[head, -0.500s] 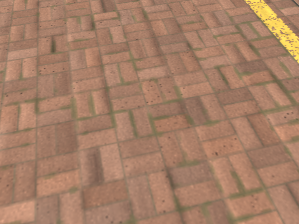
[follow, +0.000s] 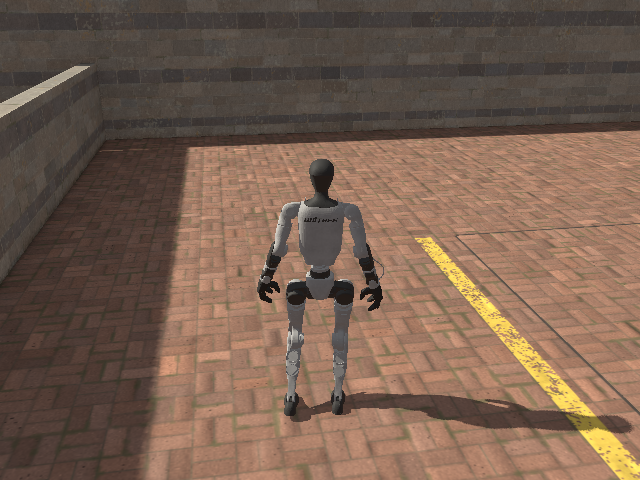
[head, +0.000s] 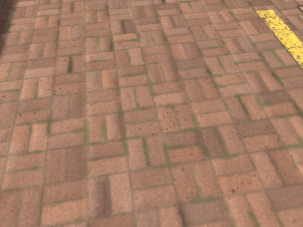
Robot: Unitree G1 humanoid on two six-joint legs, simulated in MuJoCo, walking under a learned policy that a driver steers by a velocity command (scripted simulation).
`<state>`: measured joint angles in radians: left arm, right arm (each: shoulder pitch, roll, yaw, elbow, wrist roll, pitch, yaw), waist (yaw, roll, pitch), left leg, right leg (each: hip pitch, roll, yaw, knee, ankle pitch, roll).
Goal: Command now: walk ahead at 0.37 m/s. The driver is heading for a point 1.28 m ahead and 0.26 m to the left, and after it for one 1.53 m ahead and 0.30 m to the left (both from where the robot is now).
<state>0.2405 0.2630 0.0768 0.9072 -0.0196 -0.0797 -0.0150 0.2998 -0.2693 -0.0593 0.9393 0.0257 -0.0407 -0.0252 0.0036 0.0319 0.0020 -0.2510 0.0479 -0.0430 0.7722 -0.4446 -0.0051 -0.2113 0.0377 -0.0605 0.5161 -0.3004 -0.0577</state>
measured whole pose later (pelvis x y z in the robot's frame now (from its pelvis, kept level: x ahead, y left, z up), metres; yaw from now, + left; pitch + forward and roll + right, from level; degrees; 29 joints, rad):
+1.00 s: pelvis +0.53 +0.02 -0.01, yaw +3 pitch +2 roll +0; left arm 0.01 0.24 0.04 0.81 0.00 -0.11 -0.03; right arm 0.39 -0.28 -0.05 0.98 0.02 -0.06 0.00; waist -0.06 0.02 0.04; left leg -0.15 -0.01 -0.05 0.86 -0.48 0.03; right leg -0.46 -0.02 -0.05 0.54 -0.11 -0.04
